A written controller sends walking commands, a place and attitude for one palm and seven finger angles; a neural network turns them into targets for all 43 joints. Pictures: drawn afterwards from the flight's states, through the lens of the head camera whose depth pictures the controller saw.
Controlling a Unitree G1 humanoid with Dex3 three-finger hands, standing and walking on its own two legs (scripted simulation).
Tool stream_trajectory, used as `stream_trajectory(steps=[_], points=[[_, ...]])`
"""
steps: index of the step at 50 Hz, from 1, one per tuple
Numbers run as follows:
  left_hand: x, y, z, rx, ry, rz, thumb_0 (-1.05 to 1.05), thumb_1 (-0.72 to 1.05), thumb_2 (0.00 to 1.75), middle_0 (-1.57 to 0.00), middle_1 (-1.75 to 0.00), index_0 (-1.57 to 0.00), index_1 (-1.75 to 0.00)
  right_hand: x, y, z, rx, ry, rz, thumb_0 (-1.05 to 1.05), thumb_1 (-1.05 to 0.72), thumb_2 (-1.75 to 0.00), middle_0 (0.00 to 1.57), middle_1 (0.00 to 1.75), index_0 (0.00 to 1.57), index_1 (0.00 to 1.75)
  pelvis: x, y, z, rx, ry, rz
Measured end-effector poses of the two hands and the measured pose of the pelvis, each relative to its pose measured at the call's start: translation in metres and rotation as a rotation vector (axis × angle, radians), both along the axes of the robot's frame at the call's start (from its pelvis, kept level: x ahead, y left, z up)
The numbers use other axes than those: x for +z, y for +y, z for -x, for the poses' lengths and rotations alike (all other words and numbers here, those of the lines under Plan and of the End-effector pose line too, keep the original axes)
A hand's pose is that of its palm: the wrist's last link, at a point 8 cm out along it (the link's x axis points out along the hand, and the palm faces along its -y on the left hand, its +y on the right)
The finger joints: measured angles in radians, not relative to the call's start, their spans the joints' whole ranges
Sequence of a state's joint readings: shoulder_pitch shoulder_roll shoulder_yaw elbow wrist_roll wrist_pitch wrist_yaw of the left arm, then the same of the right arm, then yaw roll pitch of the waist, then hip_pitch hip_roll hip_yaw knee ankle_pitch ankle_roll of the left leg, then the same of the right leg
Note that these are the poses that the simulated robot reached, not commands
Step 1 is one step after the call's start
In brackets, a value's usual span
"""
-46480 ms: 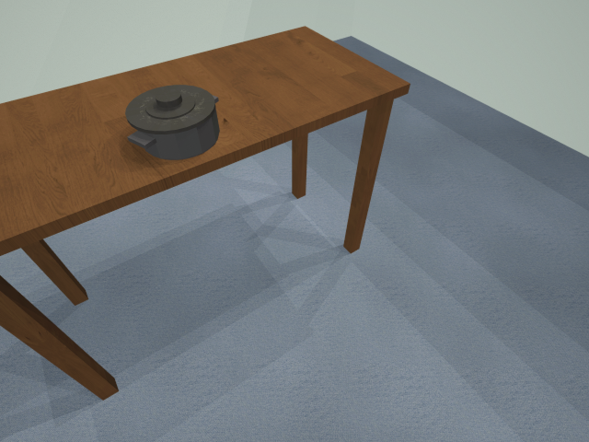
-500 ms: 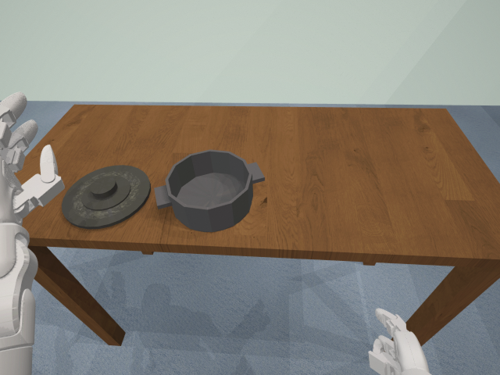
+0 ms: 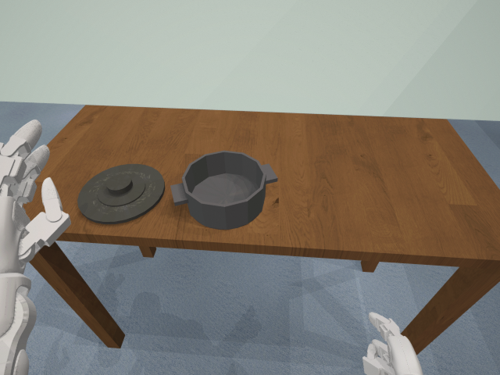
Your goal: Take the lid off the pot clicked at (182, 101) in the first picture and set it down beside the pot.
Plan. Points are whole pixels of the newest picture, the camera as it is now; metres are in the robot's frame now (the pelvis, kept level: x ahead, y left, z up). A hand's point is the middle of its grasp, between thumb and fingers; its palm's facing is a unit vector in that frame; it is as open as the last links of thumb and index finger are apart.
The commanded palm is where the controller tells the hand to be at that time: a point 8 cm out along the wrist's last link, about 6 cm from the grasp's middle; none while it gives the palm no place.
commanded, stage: draw the hand back to the body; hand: left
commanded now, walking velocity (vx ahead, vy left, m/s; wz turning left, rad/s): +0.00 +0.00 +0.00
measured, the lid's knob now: (119, 184) +0.46 +0.35 +0.02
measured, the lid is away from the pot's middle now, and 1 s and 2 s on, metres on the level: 0.23 0.23 0.23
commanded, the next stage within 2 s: step back with the hand held close in 0.34 s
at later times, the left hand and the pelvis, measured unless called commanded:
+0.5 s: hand (47, 240) +0.18 +0.25 +0.21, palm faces +0.44 -0.83 -0.34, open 7.4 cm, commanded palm +0.13 +0.29 +0.21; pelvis +0.00 +0.01 +0.00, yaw +1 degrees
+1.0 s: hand (9, 293) +0.13 +0.26 +0.20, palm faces +0.37 -0.80 -0.47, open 7.4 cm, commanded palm +0.07 +0.31 +0.21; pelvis -0.06 +0.03 -0.01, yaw +1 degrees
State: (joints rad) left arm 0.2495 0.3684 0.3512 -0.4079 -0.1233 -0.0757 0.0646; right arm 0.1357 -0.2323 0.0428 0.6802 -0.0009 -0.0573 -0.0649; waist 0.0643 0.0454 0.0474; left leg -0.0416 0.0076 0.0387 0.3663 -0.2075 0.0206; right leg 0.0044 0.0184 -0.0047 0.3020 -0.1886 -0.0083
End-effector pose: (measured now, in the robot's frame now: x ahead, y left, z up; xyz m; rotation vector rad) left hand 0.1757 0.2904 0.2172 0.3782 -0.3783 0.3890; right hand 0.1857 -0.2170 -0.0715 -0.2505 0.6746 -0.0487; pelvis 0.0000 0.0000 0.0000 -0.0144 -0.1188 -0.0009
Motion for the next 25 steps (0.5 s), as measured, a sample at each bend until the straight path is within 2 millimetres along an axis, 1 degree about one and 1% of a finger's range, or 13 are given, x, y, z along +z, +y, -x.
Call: stream_trajectory(steps=[13, 18, 23, 25], points=[[0.000, -0.004, 0.033, -0.011, 0.019, -0.042, 0.02, 0.89, 0.90, -0.21, -0.30, -0.21, -0.30, 0.007, 0.021, -0.008, 0.047, -0.037, -0.009, 0.01, -0.90, -0.90, 0.20, 0.30, 0.20, 0.30, -0.001, 0.008, 0.001, 0.007, -0.004, 0.005], [0.000, 0.000, 0.036, 0.011, 0.015, -0.042, 0.02, 0.89, 0.90, -0.21, -0.30, -0.21, -0.30, 0.006, 0.026, -0.010, 0.060, -0.035, -0.011, 0.01, -0.90, -0.90, 0.21, 0.30, 0.20, 0.30, -0.001, 0.008, 0.002, 0.012, -0.004, 0.006], [-0.002, -0.002, 0.035, 0.010, 0.024, -0.034, 0.02, 0.89, 0.90, -0.21, -0.30, -0.21, -0.30, 0.005, 0.027, -0.010, 0.064, -0.033, -0.011, 0.01, -0.90, -0.90, 0.21, 0.30, 0.20, 0.30, -0.001, 0.008, 0.001, 0.011, -0.001, 0.006], [0.005, -0.002, 0.034, 0.006, 0.000, -0.071, 0.02, 0.89, 0.90, -0.21, -0.30, -0.21, -0.30, 0.006, 0.026, -0.010, 0.059, -0.030, -0.009, 0.01, -0.90, -0.90, 0.21, 0.30, 0.20, 0.30, -0.002, 0.007, 0.001, 0.011, 0.015, 0.009]])
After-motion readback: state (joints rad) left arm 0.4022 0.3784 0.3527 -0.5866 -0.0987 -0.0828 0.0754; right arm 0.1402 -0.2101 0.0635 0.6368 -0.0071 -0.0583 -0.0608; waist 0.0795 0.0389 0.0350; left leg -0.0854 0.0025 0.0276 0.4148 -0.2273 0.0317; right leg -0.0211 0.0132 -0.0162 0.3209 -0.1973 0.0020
